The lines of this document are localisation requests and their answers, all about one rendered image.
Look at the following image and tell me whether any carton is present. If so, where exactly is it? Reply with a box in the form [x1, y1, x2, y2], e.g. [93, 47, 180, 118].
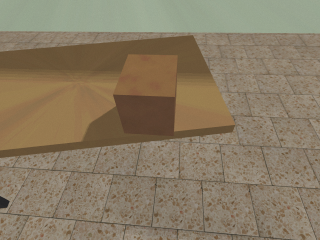
[113, 54, 178, 136]

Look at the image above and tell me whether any table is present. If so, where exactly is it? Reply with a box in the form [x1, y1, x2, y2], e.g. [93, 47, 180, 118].
[0, 35, 235, 209]

